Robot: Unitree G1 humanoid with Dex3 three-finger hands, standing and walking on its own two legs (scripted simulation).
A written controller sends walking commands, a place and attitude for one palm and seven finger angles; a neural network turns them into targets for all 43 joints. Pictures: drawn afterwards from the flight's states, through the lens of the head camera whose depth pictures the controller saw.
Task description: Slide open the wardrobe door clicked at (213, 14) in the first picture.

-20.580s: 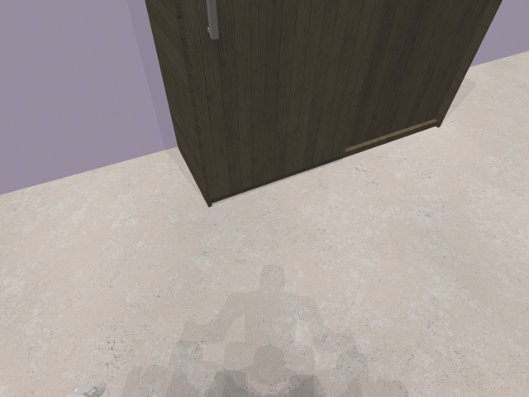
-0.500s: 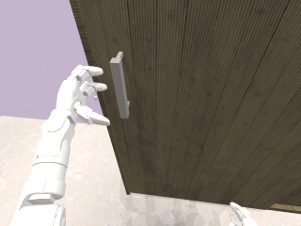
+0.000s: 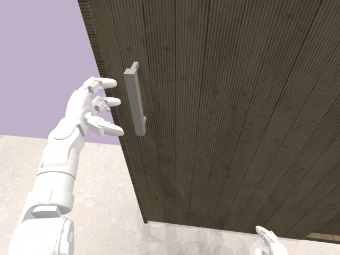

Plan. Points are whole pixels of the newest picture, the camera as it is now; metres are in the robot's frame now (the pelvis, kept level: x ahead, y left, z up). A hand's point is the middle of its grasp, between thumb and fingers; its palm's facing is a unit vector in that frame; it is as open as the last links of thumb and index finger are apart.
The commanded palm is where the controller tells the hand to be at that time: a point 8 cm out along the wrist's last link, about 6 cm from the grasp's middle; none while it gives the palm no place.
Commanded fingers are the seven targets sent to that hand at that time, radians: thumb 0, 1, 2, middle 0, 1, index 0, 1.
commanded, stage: move the hooked fingers beside the handle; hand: left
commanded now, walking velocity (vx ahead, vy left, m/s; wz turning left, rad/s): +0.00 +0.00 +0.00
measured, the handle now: (138, 101) +0.44 +0.10 +0.16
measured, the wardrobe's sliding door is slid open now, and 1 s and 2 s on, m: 0.00 0.00 0.00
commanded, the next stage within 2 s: feel for the door with the fingertips in 0.38 s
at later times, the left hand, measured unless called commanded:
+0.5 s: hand (111, 121) +0.37 +0.15 +0.16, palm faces -0.08 -1.00 -0.01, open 14.0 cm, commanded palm +0.35 +0.21 +0.17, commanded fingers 0.00 -0.50 0.30 -0.30 -1.20 -0.30 -1.20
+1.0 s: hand (122, 116) +0.37 +0.13 +0.17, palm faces -0.05 -1.00 -0.02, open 14.0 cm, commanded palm +0.35 +0.17 +0.17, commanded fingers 0.00 -0.50 0.30 -0.30 -1.20 -0.30 -1.20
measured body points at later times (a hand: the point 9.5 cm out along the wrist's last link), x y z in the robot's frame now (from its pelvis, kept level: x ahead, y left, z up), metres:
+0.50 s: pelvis +0.00 +0.00 +0.00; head -0.01 -0.02 +0.45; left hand +0.37 +0.21 +0.16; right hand +0.14 -0.25 -0.10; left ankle -0.03 +0.10 -0.74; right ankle -0.01 -0.10 -0.74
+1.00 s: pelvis -0.01 +0.00 +0.00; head -0.02 -0.02 +0.45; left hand +0.37 +0.18 +0.17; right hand +0.16 -0.23 -0.09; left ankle -0.03 +0.10 -0.74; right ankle -0.01 -0.10 -0.74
